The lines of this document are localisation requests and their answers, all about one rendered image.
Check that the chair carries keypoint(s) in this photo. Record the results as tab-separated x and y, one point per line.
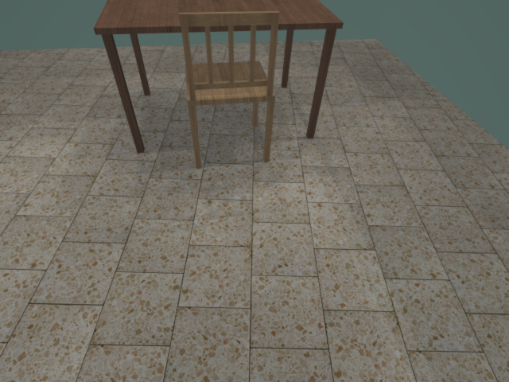
231	82

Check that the table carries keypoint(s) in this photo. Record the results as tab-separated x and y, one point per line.
163	16

